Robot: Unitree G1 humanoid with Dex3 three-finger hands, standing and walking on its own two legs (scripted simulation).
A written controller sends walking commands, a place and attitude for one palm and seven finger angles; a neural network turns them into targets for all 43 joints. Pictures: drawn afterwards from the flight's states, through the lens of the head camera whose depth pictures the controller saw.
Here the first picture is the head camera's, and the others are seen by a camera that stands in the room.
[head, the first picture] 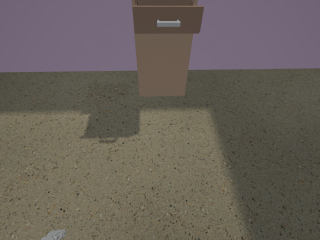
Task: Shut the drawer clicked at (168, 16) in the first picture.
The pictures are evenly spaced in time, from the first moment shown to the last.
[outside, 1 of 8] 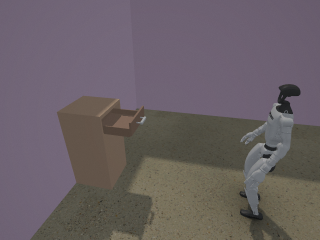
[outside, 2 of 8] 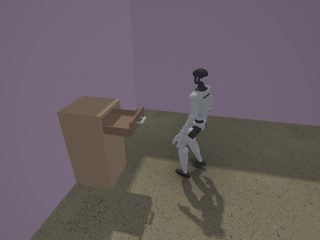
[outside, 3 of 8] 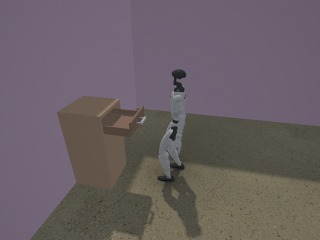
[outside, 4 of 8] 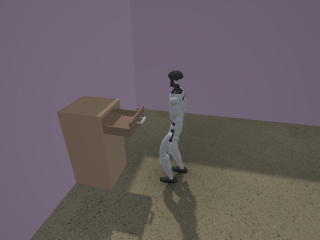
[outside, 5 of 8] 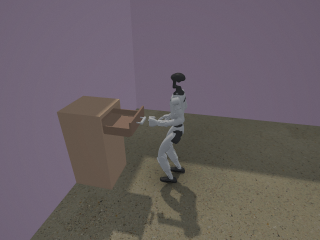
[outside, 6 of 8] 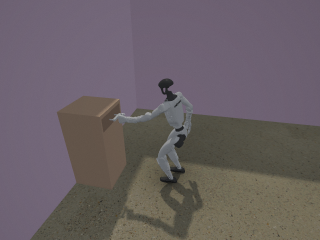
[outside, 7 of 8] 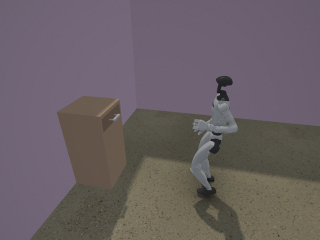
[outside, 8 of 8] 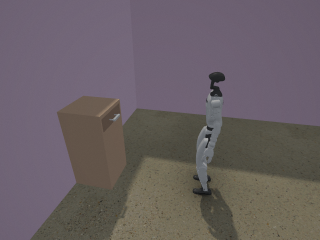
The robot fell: no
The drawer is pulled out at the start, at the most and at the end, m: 0.29 0.29 0.00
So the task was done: yes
